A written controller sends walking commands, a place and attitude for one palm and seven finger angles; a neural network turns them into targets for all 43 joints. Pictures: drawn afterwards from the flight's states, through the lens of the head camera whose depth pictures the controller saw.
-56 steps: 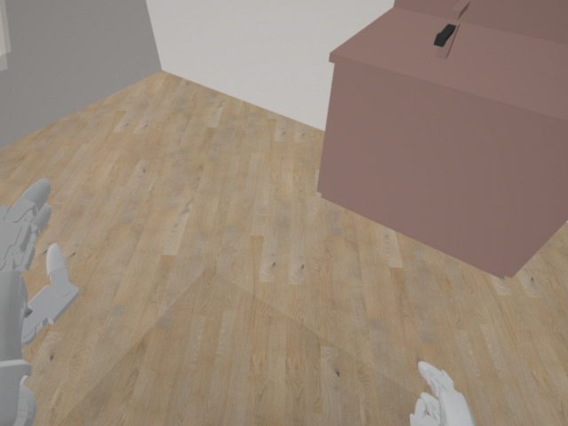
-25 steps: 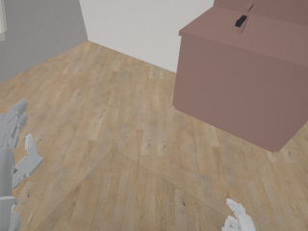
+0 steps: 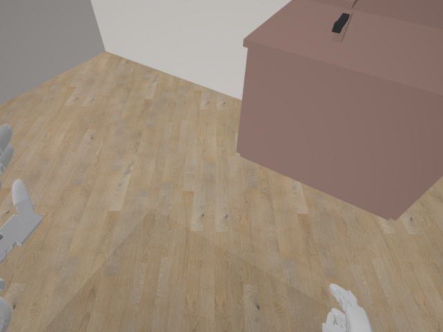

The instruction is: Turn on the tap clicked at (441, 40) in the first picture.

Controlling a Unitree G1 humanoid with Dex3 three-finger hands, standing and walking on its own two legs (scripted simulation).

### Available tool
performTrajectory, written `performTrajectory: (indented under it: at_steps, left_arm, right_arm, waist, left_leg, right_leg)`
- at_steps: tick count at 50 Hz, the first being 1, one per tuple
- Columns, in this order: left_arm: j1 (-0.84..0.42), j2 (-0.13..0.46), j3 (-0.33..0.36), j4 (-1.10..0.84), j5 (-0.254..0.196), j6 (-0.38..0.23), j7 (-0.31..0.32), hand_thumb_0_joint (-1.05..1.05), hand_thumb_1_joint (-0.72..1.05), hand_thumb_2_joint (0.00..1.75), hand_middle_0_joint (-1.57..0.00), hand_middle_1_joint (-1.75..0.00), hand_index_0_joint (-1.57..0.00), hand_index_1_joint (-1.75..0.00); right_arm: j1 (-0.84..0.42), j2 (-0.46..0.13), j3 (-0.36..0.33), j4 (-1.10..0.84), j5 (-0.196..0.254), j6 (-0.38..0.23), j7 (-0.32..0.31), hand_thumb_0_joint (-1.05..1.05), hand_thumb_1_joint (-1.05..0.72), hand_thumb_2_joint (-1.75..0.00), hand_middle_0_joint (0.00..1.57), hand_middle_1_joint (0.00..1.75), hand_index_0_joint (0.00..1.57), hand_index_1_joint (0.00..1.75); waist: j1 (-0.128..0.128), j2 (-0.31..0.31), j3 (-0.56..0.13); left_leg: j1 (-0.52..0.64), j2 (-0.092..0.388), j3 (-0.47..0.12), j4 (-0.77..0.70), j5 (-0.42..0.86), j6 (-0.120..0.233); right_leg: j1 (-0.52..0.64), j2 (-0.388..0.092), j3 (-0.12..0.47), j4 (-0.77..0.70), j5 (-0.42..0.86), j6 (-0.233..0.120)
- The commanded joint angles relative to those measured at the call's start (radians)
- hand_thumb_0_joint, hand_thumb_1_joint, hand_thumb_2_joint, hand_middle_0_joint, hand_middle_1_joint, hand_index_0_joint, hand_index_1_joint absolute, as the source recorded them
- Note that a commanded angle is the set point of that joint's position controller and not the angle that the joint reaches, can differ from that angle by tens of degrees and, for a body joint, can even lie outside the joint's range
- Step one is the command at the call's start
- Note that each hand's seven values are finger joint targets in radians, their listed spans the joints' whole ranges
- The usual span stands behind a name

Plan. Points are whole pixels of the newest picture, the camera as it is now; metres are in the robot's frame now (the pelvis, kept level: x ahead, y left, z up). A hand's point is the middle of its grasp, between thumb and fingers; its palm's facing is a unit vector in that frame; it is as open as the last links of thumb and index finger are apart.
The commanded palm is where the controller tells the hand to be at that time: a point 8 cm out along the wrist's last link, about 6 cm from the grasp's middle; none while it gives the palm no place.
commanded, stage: walk to a spot facing it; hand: left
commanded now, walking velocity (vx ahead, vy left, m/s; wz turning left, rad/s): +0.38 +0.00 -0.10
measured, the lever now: (337, 27) +1.05 -0.35 +0.11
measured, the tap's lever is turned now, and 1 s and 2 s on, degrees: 0 0 0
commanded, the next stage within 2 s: turn to face it in 0.54 s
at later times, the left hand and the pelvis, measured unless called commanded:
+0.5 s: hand (120, 131) +0.37 +0.19 +0.19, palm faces +0.39 -0.79 -0.48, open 7.4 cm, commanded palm +0.31 +0.23 +0.19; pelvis +0.16 -0.05 +0.01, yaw +2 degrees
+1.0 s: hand (154, 85) +0.50 +0.16 +0.19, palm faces +0.43 -0.76 -0.48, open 7.4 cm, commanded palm +0.45 +0.20 +0.19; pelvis +0.28 -0.08 -0.01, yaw -2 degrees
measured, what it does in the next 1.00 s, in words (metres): walks ahead: right foot, then left foot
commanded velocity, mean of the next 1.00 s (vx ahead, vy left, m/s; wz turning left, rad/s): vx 0.20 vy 0.00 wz -0.09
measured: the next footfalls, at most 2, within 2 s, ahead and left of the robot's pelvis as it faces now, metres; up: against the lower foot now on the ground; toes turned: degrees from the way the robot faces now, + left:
right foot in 0.22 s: +0.19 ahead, -0.15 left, +0.00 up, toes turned -12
left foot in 0.62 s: +0.32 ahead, +0.10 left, +0.00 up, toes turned +13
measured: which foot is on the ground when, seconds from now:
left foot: down 0.00-0.24, up 0.26-0.60, down 0.62-0.96, up 0.98-1.00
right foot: up 0.00-0.20, down 0.22-0.62, up 0.64-0.94, down 0.96-1.00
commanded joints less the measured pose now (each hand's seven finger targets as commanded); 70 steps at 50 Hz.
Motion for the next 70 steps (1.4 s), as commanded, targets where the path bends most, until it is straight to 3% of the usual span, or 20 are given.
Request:
performTrajectory:
  at_steps: [1,9,10,11,12,14,21,28,30,31,32,39,46,47,48,49,50,55,66,70]
  left_arm:
    - [-0.083,0.134,0.052,-0.249,0.005,-0.056,-0.003,0.00,0.90,0.90,-0.20,-0.30,-0.20,-0.30]
    - [-0.015,0.144,0.103,-0.174,-0.004,-0.024,-0.011,0.00,0.90,0.90,-0.20,-0.30,-0.20,-0.30]
    - [-0.027,0.162,0.106,-0.179,0.000,-0.018,-0.012,0.00,0.90,0.90,-0.20,-0.30,-0.20,-0.30]
    - [-0.048,0.208,0.133,-0.187,0.010,-0.016,-0.007,0.00,0.90,0.90,-0.20,-0.30,-0.20,-0.30]
    - [-0.041,0.259,0.194,-0.200,-0.006,-0.022,0.002,0.00,0.90,0.90,-0.20,-0.30,-0.20,-0.30]
    - [-0.049,0.248,0.182,-0.243,-0.012,-0.039,-0.015,0.00,0.90,0.90,-0.20,-0.30,-0.20,-0.30]
    - [0.023,0.198,0.163,-0.286,-0.010,-0.061,0.003,0.00,0.90,0.90,-0.20,-0.30,-0.20,-0.30]
    - [-0.062,0.164,0.105,-0.278,-0.001,-0.049,0.031,0.00,0.90,0.90,-0.20,-0.30,-0.20,-0.30]
    - [-0.107,0.161,0.092,-0.312,0.001,-0.061,0.028,0.00,0.90,0.90,-0.20,-0.30,-0.20,-0.30]
    - [-0.117,0.160,0.095,-0.326,-0.006,-0.077,0.026,0.00,0.90,0.90,-0.20,-0.30,-0.20,-0.30]
    - [-0.099,0.199,0.107,-0.240,0.002,-0.077,0.016,0.00,0.90,0.90,-0.20,-0.30,-0.20,-0.30]
    - [-0.042,0.156,0.103,-0.341,-0.008,-0.062,-0.009,0.00,0.90,0.90,-0.20,-0.30,-0.20,-0.30]
    - [-0.132,0.118,0.065,-0.132,-0.010,-0.017,-0.023,0.00,0.90,0.90,-0.20,-0.30,-0.20,-0.30]
    - [-0.168,0.124,0.053,-0.130,-0.002,-0.014,-0.025,0.00,0.90,0.90,-0.20,-0.30,-0.20,-0.30]
    - [-0.187,0.164,0.067,-0.124,0.008,-0.012,-0.020,0.00,0.90,0.90,-0.20,-0.30,-0.20,-0.30]
    - [-0.170,0.169,0.088,-0.098,-0.006,0.003,-0.014,0.00,0.90,0.90,-0.20,-0.30,-0.20,-0.30]
    - [-0.170,0.173,0.083,-0.150,-0.015,0.006,-0.011,0.00,0.90,0.90,-0.20,-0.30,-0.20,-0.30]
    - [-0.017,0.209,0.152,-0.292,-0.025,-0.040,0.003,0.00,0.90,0.90,-0.20,-0.30,-0.20,-0.30]
    - [0.046,0.178,0.135,-0.217,-0.036,-0.024,0.002,0.00,0.90,0.90,-0.20,-0.30,-0.20,-0.30]
    - [-0.018,0.181,0.106,-0.264,-0.026,-0.019,0.001,0.00,0.90,0.90,-0.20,-0.30,-0.20,-0.30]
  right_arm:
    - [-0.064,-0.121,-0.042,-0.130,0.005,-0.073,-0.002,0.00,-0.90,-0.90,0.20,0.30,0.20,0.30]
    - [-0.076,-0.111,-0.038,-0.153,0.004,-0.067,-0.008,0.00,-0.90,-0.90,0.20,0.30,0.20,0.30]
    - [-0.077,-0.103,-0.041,-0.153,0.010,-0.064,-0.007,0.00,-0.90,-0.90,0.20,0.30,0.20,0.30]
    - [-0.068,-0.079,-0.041,-0.160,0.013,-0.055,-0.001,0.00,-0.90,-0.90,0.20,0.30,0.20,0.30]
    - [-0.118,-0.092,-0.038,-0.185,0.009,-0.059,0.004,0.00,-0.90,-0.90,0.20,0.30,0.20,0.30]
    - [-0.093,-0.108,-0.044,-0.145,0.006,-0.049,0.024,0.00,-0.90,-0.90,0.20,0.30,0.20,0.30]
    - [-0.092,-0.103,-0.045,-0.140,0.002,-0.010,0.011,0.00,-0.90,-0.90,0.20,0.30,0.20,0.30]
    - [-0.043,-0.098,-0.053,-0.170,-0.004,-0.038,-0.012,0.00,-0.90,-0.90,0.20,0.30,0.20,0.30]
    - [-0.028,-0.137,-0.069,-0.185,0.006,-0.047,-0.018,0.00,-0.90,-0.90,0.20,0.30,0.20,0.30]
    - [-0.046,-0.144,-0.065,-0.188,0.009,-0.052,-0.009,0.00,-0.90,-0.90,0.20,0.30,0.20,0.30]
    - [-0.053,-0.127,-0.048,-0.171,0.005,-0.053,0.001,0.00,-0.90,-0.90,0.20,0.30,0.20,0.30]
    - [-0.071,-0.120,-0.036,-0.161,0.003,-0.071,0.027,0.00,-0.90,-0.90,0.20,0.30,0.20,0.30]
    - [-0.059,-0.118,-0.039,-0.168,0.010,-0.083,0.026,0.00,-0.90,-0.90,0.20,0.30,0.20,0.30]
    - [-0.052,-0.110,-0.039,-0.168,0.013,-0.080,0.027,0.00,-0.90,-0.90,0.20,0.30,0.20,0.30]
    - [-0.055,-0.085,-0.033,-0.178,0.016,-0.073,0.029,0.00,-0.90,-0.90,0.20,0.30,0.20,0.30]
    - [-0.098,-0.076,-0.026,-0.204,0.017,-0.078,0.028,0.00,-0.90,-0.90,0.20,0.30,0.20,0.30]
    - [-0.100,-0.098,-0.038,-0.192,0.017,-0.071,0.032,0.00,-0.90,-0.90,0.20,0.30,0.20,0.30]
    - [-0.122,-0.086,-0.019,-0.178,0.008,-0.002,0.034,0.00,-0.90,-0.90,0.20,0.30,0.20,0.30]
    - [-0.094,-0.133,-0.042,-0.230,0.026,0.038,0.044,0.00,-0.90,-0.90,0.20,0.30,0.20,0.30]
    - [-0.066,-0.141,-0.043,-0.237,0.027,0.053,0.040,0.00,-0.90,-0.90,0.20,0.30,0.20,0.30]
  waist:
    - [-0.009,0.202,-0.054]
    - [0.018,0.192,-0.128]
    - [0.029,0.082,-0.157]
    - [0.021,-0.190,-0.201]
    - [0.044,-0.264,-0.198]
    - [0.024,-0.111,-0.176]
    - [0.006,-0.065,-0.114]
    - [0.006,-0.051,-0.111]
    - [-0.019,0.228,-0.167]
    - [-0.003,0.413,-0.184]
    - [-0.006,0.343,-0.173]
    - [0.012,0.311,-0.128]
    - [0.020,0.199,-0.114]
    - [0.020,0.096,-0.122]
    - [0.017,-0.152,-0.138]
    - [0.036,-0.299,-0.136]
    - [0.034,-0.273,-0.150]
    - [0.017,-0.059,-0.234]
    - [0.041,-0.066,-0.214]
    - [0.022,-0.004,-0.200]
  left_leg:
    - [0.293,0.332,-0.383,-0.338,0.206,0.224]
    - [0.031,0.179,0.000,-0.055,0.242,0.093]
    - [-0.066,0.134,0.018,0.156,0.190,0.074]
    - [-0.299,0.020,0.054,0.475,-0.010,0.033]
    - [-0.460,-0.029,-0.071,0.684,-0.249,0.012]
    - [-0.474,0.035,-0.188,0.776,-0.163,-0.001]
    - [-0.289,0.090,-0.099,0.341,0.022,-0.015]
    - [0.029,-0.030,0.067,-0.082,0.130,0.006]
    - [0.254,0.101,-0.204,-0.204,0.179,0.089]
    - [0.364,0.321,-0.562,-0.265,0.430,0.210]
    - [0.298,0.365,-0.634,-0.301,0.343,0.246]
    - [0.051,0.262,-0.133,-0.316,0.286,0.126]
    - [0.049,0.274,-0.001,-0.097,0.222,0.035]
    - [0.019,0.222,0.023,0.056,0.186,0.012]
    - [-0.117,0.105,0.062,0.289,0.017,-0.030]
    - [-0.299,-0.013,-0.015,0.464,-0.307,-0.067]
    - [-0.291,0.015,-0.129,0.550,-0.270,-0.071]
    - [-0.294,0.017,-0.150,0.547,-0.104,-0.092]
    - [-0.127,-0.015,-0.127,0.077,-0.093,-0.063]
    - [0.111,0.017,-0.116,-0.195,0.013,-0.030]
  right_leg:
    - [-0.393,-0.086,-0.003,0.106,0.047,0.014]
    - [0.239,0.025,-0.239,-0.503,0.284,0.012]
    - [0.353,-0.026,-0.145,-0.554,0.268,-0.015]
    - [0.485,-0.259,0.251,-0.640,0.271,-0.124]
    - [0.483,-0.427,0.575,-0.741,0.352,-0.226]
    - [0.398,-0.442,0.526,-0.765,0.081,-0.226]
    - [0.190,-0.329,-0.006,-0.741,0.369,-0.148]
    - [0.186,-0.262,-0.100,-0.559,0.357,-0.085]
    - [0.012,-0.147,-0.171,-0.147,0.314,-0.002]
    - [-0.188,-0.031,-0.127,0.083,-0.098,0.033]
    - [-0.222,-0.044,-0.029,0.182,-0.121,0.018]
    - [-0.053,-0.053,-0.084,-0.142,0.115,0.032]
    - [0.115,0.007,-0.153,-0.492,0.251,0.048]
    - [0.164,-0.032,-0.089,-0.578,0.374,0.024]
    - [0.243,-0.180,0.173,-0.630,0.698,-0.055]
    - [0.282,-0.317,0.442,-0.669,0.944,-0.143]
    - [0.266,-0.343,0.481,-0.687,0.916,-0.144]
    - [0.314,-0.249,0.242,-0.616,0.836,-0.155]
    - [0.230,-0.206,0.381,-0.679,0.565,-0.166]
    - [0.071,-0.132,0.363,-0.643,0.368,-0.086]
